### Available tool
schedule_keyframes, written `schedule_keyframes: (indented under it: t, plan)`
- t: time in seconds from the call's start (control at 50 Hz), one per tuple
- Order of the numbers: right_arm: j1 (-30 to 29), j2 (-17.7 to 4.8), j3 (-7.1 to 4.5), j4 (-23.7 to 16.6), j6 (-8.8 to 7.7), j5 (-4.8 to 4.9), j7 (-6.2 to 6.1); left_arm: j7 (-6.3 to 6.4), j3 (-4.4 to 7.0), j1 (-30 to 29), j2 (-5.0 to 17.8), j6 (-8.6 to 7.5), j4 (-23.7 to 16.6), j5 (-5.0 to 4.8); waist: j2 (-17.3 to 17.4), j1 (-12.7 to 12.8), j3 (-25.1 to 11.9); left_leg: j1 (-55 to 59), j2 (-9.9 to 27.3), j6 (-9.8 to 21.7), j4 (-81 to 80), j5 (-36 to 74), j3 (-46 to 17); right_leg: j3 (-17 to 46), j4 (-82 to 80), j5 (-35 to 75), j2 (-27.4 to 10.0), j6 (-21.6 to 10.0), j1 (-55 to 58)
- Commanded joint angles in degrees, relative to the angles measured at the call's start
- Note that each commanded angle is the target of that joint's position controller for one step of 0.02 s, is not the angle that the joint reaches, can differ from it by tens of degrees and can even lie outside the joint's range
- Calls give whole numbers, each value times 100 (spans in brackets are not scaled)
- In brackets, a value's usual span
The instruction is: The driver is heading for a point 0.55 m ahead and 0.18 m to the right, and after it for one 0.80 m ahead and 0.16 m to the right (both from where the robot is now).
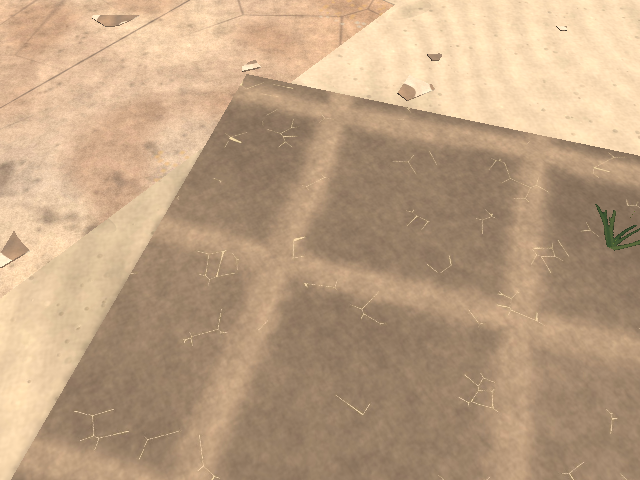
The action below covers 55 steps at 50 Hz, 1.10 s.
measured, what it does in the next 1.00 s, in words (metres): steps on the spot, turning right: right foot, then left foot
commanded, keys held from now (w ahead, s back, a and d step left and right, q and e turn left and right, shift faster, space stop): e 0.56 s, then no key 0.34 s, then w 0.10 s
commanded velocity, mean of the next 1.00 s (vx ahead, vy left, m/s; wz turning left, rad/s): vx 0.02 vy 0.00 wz -0.43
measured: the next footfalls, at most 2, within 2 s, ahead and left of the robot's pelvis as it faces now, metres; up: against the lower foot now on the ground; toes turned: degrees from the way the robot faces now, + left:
right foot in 0.26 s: +0.04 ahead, -0.14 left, +0.00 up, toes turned -12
left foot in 0.76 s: +0.11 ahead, +0.07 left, +0.00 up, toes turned -27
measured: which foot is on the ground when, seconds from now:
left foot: down 0.00-0.26, up 0.28-0.74, down 0.76-1.00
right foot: up 0.00-0.24, down 0.26-0.76, up 0.78-1.00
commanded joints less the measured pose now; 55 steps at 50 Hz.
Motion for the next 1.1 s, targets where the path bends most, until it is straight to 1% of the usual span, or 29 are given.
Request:
schedule_keyframes:
  t: [0.02,0.1,0.16,0.24,0.26,0.28,0.3,0.32,0.34,0.36,0.38,0.42,0.56,0.68,0.72,0.74,0.76,0.78,0.8,0.82,0.84,0.88,0.92,0.96,1.0,1.04,1.06,1.08,1.1]
  plan:
    - [-159,-801,-205,-275,22,-41,-57,46,166,455,430,173,-307,-7,1078,23,-597,715,1402,1121,-1118,720,-1006,-76,380,490,-391,243,-389]
    - [-128,-930,-262,-166,55,-6,-134,-38,90,120,228,142,-599,30,1071,-132,-788,964,1544,1239,-1126,905,-560,-248,-745,792,-580,206,-50]
    - [-100,-1124,-330,-93,102,36,-108,-139,86,-4,288,134,-732,33,1093,-197,-904,1077,1712,1225,-1048,1019,-393,-450,-1444,906,-582,61,399]
    - [-184,-1197,-372,17,164,224,-62,-261,174,349,358,177,-678,46,1018,79,-854,961,1697,783,-484,562,-83,-767,-2961,1638,-380,-354,1274]
    - [60,-1032,-348,145,183,250,-46,-236,236,537,478,181,-608,75,742,103,-795,603,1488,410,8,32,174,-595,-3489,2048,-308,-566,1753]
    - [276,-715,-281,173,203,125,3,-144,375,656,987,175,-651,76,-617,-21,-605,-448,867,-191,1414,-1199,795,888,-4223,3322,-1256,-1017,2328]
    - [-236,-623,-240,-238,183,-27,-39,-114,453,537,1561,117,-841,190,-1755,45,-419,-1836,-22,-565,2661,-3026,539,2751,-4478,4094,-2474,-2141,2253]
    - [-623,-822,-310,-287,168,5,-77,-147,381,510,1275,-36,-893,343,-1020,281,-650,-1810,14,-478,3590,-3058,-309,2645,-4567,3697,-2372,-2345,2002]
    - [-477,-871,-349,-229,179,112,-87,-138,329,242,1133,-152,-898,317,-820,56,-588,-1804,88,-365,3808,-2523,-498,2121,-4553,3392,-2065,-2029,1904]
    - [-223,-894,-389,-56,193,113,-129,-105,308,-104,978,-197,-955,189,-548,-123,-555,-1802,150,-347,3760,-2030,-555,1762,-4482,3038,-1754,-1678,1898]
    - [-129,-966,-424,20,202,66,-171,-70,240,-297,786,-196,-991,75,-557,-176,-549,-1799,166,-380,3709,-1732,-580,1621,-4436,3091,-1644,-1508,1898]
    - [-46,-895,-430,33,164,59,-150,-9,163,-255,638,-170,-1017,86,-559,-224,-706,-1485,24,-468,3864,-1377,-546,1467,-4361,3584,-1461,-1513,1815]
    - [-288,-711,-328,-88,86,139,-54,58,238,-56,849,-90,-1066,70,-636,-21,-672,-1068,-160,-625,2066,-1194,-683,1878,-4201,3153,-1317,-1574,2064]
    - [-27,-782,-299,-28,16,189,81,-38,149,-249,735,-13,-1075,106,-685,12,-750,-44,-155,-491,1082,-1349,-527,2191,-3888,3789,-1314,-1582,1820]
    - [239,-712,-275,55,-38,169,143,-29,89,-417,647,19,-1070,51,-605,-208,-756,570,-166,-337,-58,-575,-423,2154,-3674,3763,-1114,-1375,1710]
    - [341,-770,-277,85,-63,110,157,-16,54,-340,565,16,-1036,43,-462,-260,-740,1047,6,-212,-636,248,-538,2072,-3592,3323,-935,-1138,1489]
    - [410,-1100,-317,39,-68,-3,136,-12,-14,-135,361,-17,-1026,143,221,-122,-871,1586,809,55,-736,1166,-1255,1637,-3031,2369,-544,-793,1089]
    - [159,-1371,-338,14,-30,-69,111,-33,-20,167,276,-71,-1009,154,1265,250,-682,1606,1509,768,-671,2233,-2041,821,-2519,640,247,-465,486]
    - [100,-1024,-243,-1,-47,-94,111,-20,33,-44,519,-103,-1030,208,1468,24,-707,1209,1991,1430,-849,1944,-2533,602,-1941,-248,117,-196,512]
    - [34,-910,-196,-16,-75,-66,109,-5,132,-203,776,-97,-999,148,1270,-89,-574,1204,1878,1498,-896,1724,-2455,581,-1297,-352,26,-58,412]
    - [25,-982,-210,27,-83,-11,88,15,170,-254,758,-68,-945,108,1146,-111,-540,1306,1701,1384,-853,1604,-2258,560,-895,-312,28,44,216]
    - [-60,-947,-178,81,-94,111,65,26,139,-168,533,14,-844,103,988,-69,-455,1415,1492,1176,-707,1731,-1895,617,-770,-71,-135,215,115]
    - [1,-862,-150,196,-23,124,73,-14,-6,-89,138,7,-745,102,1019,-82,-586,1416,1099,966,-720,1258,-1412,197,-1660,232,-242,269,534]
    - [307,-1032,-198,311,83,158,68,-67,-60,-337,44,-51,-727,40,1264,-348,-470,1256,909,943,-987,-592,-1407,-244,-2549,623,-127,191,909]
    - [365,-1208,-230,320,152,210,48,-104,-16,-253,175,-122,-638,2,1292,-294,-261,924,906,935,-1109,-1822,-1549,-541,-3517,1150,8,-19,1399]
    - [440,-1054,-175,335,101,225,64,-95,8,19,269,-208,-507,24,1070,-152,-266,402,842,730,-997,-2177,-1542,-413,-3991,1342,-96,-347,2218]
    - [243,-791,-88,268,21,188,98,-66,33,412,387,-254,-422,30,777,49,-374,-136,681,512,-477,-2052,-1313,101,-4047,1266,-525,-580,2821]
    - [-21,-391,11,60,-93,155,120,-73,167,858,858,-287,-237,86,-416,113,-425,-867,-112,93,705,-1906,-219,1221,-4300,160,-1147,-1044,3030]
    - [-397,-559,-5,-117,-214,207,120,-138,219,1043,1029,-348,-230,93,-1026,382,-85,-1503,-235,-50,1509,-2086,35,2574,-5094,-463,-1959,-1611,2912]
